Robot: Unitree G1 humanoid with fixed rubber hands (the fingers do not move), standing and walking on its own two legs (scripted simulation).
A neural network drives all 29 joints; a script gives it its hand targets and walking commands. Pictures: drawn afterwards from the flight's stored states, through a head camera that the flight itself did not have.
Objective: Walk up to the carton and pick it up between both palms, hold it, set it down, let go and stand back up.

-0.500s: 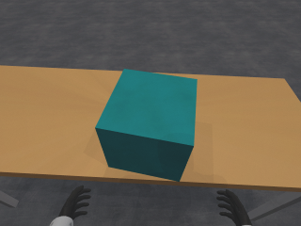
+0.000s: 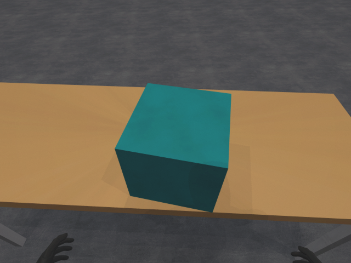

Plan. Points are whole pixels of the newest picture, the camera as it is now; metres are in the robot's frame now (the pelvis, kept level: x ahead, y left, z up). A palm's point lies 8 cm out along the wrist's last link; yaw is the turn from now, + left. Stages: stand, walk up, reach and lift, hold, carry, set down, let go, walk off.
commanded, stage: stand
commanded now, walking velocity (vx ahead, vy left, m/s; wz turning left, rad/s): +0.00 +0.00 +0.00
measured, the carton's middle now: (179, 146) +0.43 +0.01 +0.00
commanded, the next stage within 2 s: none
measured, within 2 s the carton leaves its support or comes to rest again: neither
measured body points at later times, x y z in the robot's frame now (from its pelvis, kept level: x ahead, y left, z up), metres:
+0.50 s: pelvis -0.02 +0.01 +0.00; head -0.02 +0.01 +0.45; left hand +0.09 +0.33 -0.11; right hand +0.08 -0.30 -0.11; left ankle -0.01 +0.12 -0.74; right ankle +0.00 -0.11 -0.74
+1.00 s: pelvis -0.02 +0.01 +0.01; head -0.01 +0.02 +0.46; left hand +0.08 +0.33 -0.11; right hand +0.08 -0.31 -0.11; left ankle -0.01 +0.12 -0.74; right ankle +0.00 -0.11 -0.74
